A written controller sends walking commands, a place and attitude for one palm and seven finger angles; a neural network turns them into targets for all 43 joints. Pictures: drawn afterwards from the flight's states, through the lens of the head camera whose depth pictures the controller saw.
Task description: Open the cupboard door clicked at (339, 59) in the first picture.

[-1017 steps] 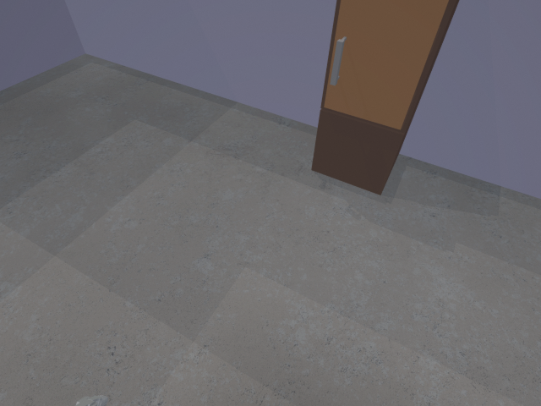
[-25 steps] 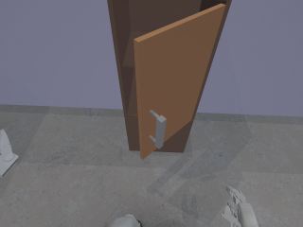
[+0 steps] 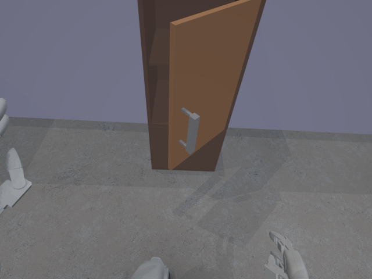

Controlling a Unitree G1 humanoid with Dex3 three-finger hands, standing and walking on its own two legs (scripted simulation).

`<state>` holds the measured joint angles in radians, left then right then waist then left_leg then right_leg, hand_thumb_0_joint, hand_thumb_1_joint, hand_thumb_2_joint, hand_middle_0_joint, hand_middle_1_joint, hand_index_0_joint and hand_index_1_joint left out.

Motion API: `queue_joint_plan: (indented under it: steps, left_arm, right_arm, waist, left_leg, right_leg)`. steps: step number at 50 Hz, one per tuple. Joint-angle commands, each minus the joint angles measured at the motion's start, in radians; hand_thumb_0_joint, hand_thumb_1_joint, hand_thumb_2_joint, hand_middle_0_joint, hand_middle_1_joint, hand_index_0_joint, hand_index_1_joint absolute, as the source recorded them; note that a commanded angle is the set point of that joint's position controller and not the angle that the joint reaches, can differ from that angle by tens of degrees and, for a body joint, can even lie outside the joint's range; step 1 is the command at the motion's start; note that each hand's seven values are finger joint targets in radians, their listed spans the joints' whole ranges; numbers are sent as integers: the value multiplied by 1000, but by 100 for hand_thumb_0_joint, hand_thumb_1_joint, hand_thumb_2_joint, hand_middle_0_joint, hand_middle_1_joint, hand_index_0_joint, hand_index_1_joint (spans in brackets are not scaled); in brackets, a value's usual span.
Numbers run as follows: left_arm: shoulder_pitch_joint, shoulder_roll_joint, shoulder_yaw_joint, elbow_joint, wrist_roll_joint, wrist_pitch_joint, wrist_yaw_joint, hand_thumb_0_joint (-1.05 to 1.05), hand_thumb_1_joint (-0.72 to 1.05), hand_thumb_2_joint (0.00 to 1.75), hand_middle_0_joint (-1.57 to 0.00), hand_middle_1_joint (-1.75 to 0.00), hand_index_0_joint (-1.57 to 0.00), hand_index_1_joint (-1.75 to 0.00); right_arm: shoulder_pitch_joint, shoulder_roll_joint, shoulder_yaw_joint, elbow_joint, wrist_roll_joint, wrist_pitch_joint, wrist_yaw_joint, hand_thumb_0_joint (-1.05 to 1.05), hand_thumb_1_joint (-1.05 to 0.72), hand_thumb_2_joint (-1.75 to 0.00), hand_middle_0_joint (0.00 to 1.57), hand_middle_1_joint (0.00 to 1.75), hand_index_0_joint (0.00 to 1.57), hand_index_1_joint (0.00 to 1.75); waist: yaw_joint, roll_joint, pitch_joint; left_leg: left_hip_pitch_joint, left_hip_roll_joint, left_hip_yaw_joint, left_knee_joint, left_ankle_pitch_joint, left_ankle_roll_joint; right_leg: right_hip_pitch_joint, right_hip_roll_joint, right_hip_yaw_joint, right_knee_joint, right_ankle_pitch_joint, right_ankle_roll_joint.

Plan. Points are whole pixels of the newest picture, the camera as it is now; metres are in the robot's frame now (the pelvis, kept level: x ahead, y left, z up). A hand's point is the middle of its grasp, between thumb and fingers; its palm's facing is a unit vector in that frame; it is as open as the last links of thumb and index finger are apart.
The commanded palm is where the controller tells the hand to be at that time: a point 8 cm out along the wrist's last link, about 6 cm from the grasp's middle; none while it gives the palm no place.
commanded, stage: stop stepping back and stand still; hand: left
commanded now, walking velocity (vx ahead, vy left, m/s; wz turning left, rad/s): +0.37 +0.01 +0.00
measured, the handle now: (187, 131) +0.59 +0.06 -0.09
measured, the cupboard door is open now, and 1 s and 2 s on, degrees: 45 45 45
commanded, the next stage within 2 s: let the arm hang, fingers relaxed in 0.78 s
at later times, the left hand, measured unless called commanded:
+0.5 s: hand out of the picture +0.12 +0.27 +0.18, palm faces +0.47 -0.78 -0.41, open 7.5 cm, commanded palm +0.06 +0.30 +0.19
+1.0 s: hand (36, 261) +0.13 +0.29 +0.01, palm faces +0.17 -0.87 -0.47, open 7.4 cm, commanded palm none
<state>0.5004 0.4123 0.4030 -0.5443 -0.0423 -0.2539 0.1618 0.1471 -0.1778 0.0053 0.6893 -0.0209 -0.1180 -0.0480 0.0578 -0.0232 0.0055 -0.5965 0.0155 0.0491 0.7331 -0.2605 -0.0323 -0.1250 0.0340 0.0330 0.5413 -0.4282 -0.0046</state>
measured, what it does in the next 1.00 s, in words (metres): steps on the spot: left foot, then left foot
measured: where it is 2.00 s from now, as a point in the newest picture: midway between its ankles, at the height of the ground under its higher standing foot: outside the picture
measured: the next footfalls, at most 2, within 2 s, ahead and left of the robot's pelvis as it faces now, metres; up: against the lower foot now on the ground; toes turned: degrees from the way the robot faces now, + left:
left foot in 0.06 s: +0.12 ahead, +0.09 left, -0.01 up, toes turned +0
left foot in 0.56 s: -0.04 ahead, +0.15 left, +0.00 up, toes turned +1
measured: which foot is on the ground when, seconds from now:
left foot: up 0.00-0.04, down 0.06-0.26, up 0.28-0.54, down 0.56-1.00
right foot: down 0.00-1.00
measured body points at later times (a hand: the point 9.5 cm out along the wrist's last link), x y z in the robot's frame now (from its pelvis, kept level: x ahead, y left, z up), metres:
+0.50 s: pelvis -0.09 +0.00 +0.02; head -0.12 +0.00 +0.47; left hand +0.09 +0.31 +0.21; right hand +0.01 -0.27 -0.08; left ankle -0.07 +0.14 -0.69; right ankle -0.08 -0.07 -0.72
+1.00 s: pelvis -0.08 +0.03 +0.00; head -0.07 +0.01 +0.45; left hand +0.12 +0.33 +0.04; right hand +0.07 -0.22 -0.11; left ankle -0.08 +0.15 -0.72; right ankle -0.08 -0.07 -0.72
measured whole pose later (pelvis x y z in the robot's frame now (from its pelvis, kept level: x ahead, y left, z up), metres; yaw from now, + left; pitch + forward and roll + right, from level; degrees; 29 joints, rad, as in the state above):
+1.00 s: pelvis -0.08 +0.03 +0.00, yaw +0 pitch +1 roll +2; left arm 0.29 0.34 0.17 0.18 0.03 -0.04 0.03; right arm 0.15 -0.28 -0.01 0.78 -0.03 -0.06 0.00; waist 0.01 0.04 -0.02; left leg -0.31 -0.03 0.02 0.59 -0.31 0.01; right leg -0.34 -0.03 -0.02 0.65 -0.34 -0.02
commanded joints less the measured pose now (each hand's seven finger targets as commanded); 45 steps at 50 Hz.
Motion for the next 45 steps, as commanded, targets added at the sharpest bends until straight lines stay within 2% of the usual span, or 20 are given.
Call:
queue_joint_plan:
  steps: [1,2,3,4,5,10,11,13,14,17,25,26,28,30,34,38,41,43,44,45]
  left_arm:
    - [-77,199,130,-148,-17,-1,4,0,90,90,-20,-30,-20,-30]
    - [-93,202,131,-161,-20,2,0,0,90,90,-20,-30,-20,-30]
    - [-124,209,125,-145,-24,-1,-4,0,90,90,-20,-30,-20,-30]
    - [-46,176,129,-45,-25,-1,3,0,90,90,-20,-30,-20,-30]
    - [-43,198,147,-113,-21,2,7,0,90,90,-20,-30,-20,-30]
    - [153,187,141,-231,-14,28,3,0,90,90,-20,-30,-20,-30]
    - [162,209,154,-241,-8,36,2,0,90,90,-20,-30,-20,-30]
    - [104,273,213,-267,-7,31,12,0,90,90,-20,-30,-20,-30]
    - [66,226,170,-207,-7,37,5,0,90,90,-20,-30,-20,-30]
    - [-43,217,155,-42,11,3,18,0,90,90,-20,-30,-20,-30]
    - [-91,165,82,-60,27,-14,30,0,90,90,-20,-30,-20,-30]
    - [-81,174,97,-97,20,-19,29,0,90,90,-20,-30,-20,-30]
    - [-52,192,130,-178,11,-31,33,0,90,90,-20,-30,-20,-30]
    - [-9,201,159,-175,18,-31,25,0,90,90,-20,-30,-20,-30]
    - [4,189,162,-138,21,-19,23,0,90,90,-20,-30,-20,-30]
    - [46,164,139,-63,1,-10,21,0,90,90,-20,-30,-20,-30]
    - [7,165,128,-76,2,-12,22,0,90,90,-20,-30,-20,-30]
    - [-16,176,132,-99,1,-10,17,0,90,90,-20,-30,-20,-30]
    - [-77,-5,-290,642,102,161,-139,0,90,90,-20,-30,-20,-30]
    - [-47,-62,-278,674,82,226,-158,0,90,90,-20,-30,-20,-30]
  right_arm:
    - [-31,-147,-34,-174,25,-47,-43,0,-90,-90,20,30,20,30]
    - [-36,-172,-41,-184,24,-58,-43,0,-90,-90,20,30,20,30]
    - [-22,-168,-45,-182,26,-76,-39,0,-90,-90,20,30,20,30]
    - [-24,-152,-39,-184,20,-89,-38,0,-90,-90,20,30,20,30]
    - [-40,-141,-29,-191,8,-88,-37,0,-90,-90,20,30,20,30]
    - [-42,-136,-37,-235,4,-65,-20,0,-90,-90,20,30,20,30]
    - [-32,-132,-41,-233,2,-50,-20,0,-90,-90,20,30,20,30]
    - [-17,-147,-54,-209,-12,-19,-22,0,-90,-90,20,30,20,30]
    - [23,-153,-58,-175,-9,-17,-21,0,-90,-90,20,30,20,30]
    - [21,-147,-47,-167,1,-33,-41,0,-90,-90,20,30,20,30]
    - [24,-146,-50,-168,1,-86,-62,0,-90,-90,20,30,20,30]
    - [29,-154,-54,-176,4,-89,-60,0,-90,-90,20,30,20,30]
    - [25,-191,-65,-199,9,-89,-56,0,-90,-90,20,30,20,30]
    - [16,-153,-49,-171,3,-86,-44,0,-90,-90,20,30,20,30]
    - [9,-153,-44,-175,14,-99,-37,0,-90,-90,20,30,20,30]
    - [31,-138,-53,-173,23,-74,-14,0,-90,-90,20,30,20,30]
    - [11,-133,-39,-171,19,-59,-15,0,-90,-90,20,30,20,30]
    - [-12,-149,-44,-175,17,-57,-27,0,-90,-90,20,30,20,30]
    - [-31,-319,-96,46,9,-64,65,0,-90,-90,20,30,20,30]
    - [32,-262,-96,33,10,-8,59,0,-90,-90,20,30,20,30]
  waist:
    - [-91,92,-95]
    - [-72,239,-126]
    - [-74,255,-115]
    - [-65,219,-93]
    - [-65,293,-90]
    - [-48,243,-120]
    - [-53,141,-105]
    - [-58,-154,-80]
    - [-75,-160,-38]
    - [-96,0,19]
    - [-63,-97,-13]
    - [-69,-46,-25]
    - [-66,202,-60]
    - [-69,292,-32]
    - [-69,138,11]
    - [-82,-74,-56]
    - [-82,-72,-59]
    - [-73,41,-59]
    - [-107,117,-2]
    - [-71,132,-57]
  left_leg:
    - [450,4,-55,-252,301,36]
    - [505,127,-193,-352,391,80]
    - [463,213,-331,-486,152,103]
    - [378,252,-434,-603,-242,127]
    - [283,255,-454,-700,-489,96]
    - [54,94,-98,-561,-396,23]
    - [69,35,-29,-401,-338,8]
    - [96,-40,-10,220,-142,5]
    - [2,-32,-50,403,-87,-2]
    - [7,37,-51,348,-28,17]
    - [336,-2,72,-256,-109,71]
    - [389,23,25,-337,-120,86]
    - [500,197,-235,-392,38,155]
    - [338,254,-264,-467,-57,166]
    - [188,146,-88,-343,-26,95]
    - [235,14,-2,-87,-54,32]
    - [321,22,-38,-215,12,41]
    - [390,50,-60,-298,162,46]
    - [306,86,-120,-164,402,69]
    - [327,110,-106,-217,500,83]
  right_leg:
    - [-207,-97,5,17,550,-7]
    - [-223,-10,-31,99,276,29]
    - [-205,18,-12,163,-63,25]
    - [-194,40,16,197,-136,22]
    - [-153,34,5,235,-128,15]
    - [179,53,-137,-51,-29,-28]
    - [128,-5,-82,-172,-53,-48]
    - [-224,-370,419,-440,-314,-214]
    - [-266,-377,438,-432,-376,-217]
    - [-303,-290,277,-392,-272,-153]
    - [-181,-209,160,-278,-206,-106]
    - [-176,-175,131,-195,-126,-81]
    - [-256,-47,5,66,114,-13]
    - [-205,-31,-73,124,11,13]
    - [-17,-39,-57,-62,198,4]
    - [-57,-233,264,-227,278,-98]
    - [-67,-200,158,-201,299,-71]
    - [-77,-115,67,-136,354,-26]
    - [-198,-146,-28,87,559,-27]
    - [-176,-105,-31,112,472,-24]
